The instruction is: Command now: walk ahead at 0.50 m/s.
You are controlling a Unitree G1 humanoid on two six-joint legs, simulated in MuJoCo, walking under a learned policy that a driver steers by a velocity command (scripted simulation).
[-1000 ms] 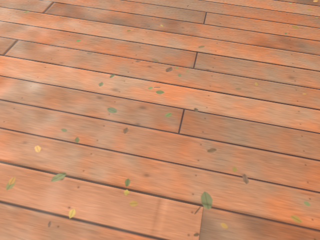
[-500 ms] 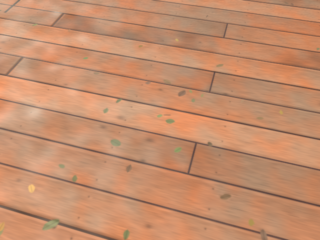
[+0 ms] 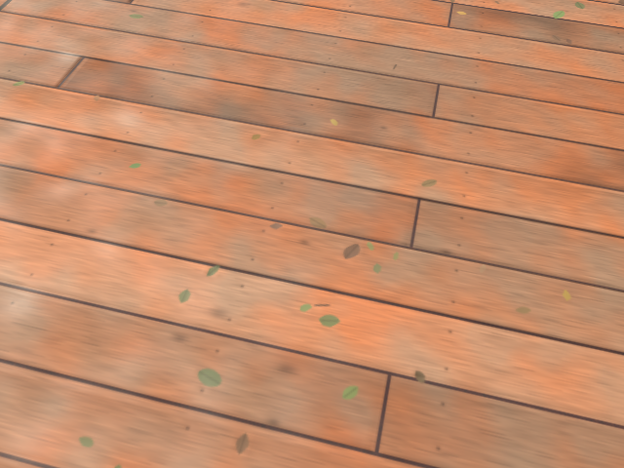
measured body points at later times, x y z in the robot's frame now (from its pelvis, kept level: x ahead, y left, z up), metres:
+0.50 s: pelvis +0.29 -0.07 -0.01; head +0.32 -0.08 +0.44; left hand +0.41 +0.20 -0.12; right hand +0.33 -0.34 -0.15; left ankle +0.19 +0.08 -0.65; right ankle +0.35 -0.15 -0.74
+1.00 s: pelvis +0.57 -0.02 -0.01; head +0.61 -0.01 +0.44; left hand +0.61 +0.25 -0.15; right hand +0.71 -0.30 -0.11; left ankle +0.66 +0.08 -0.74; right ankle +0.43 -0.15 -0.66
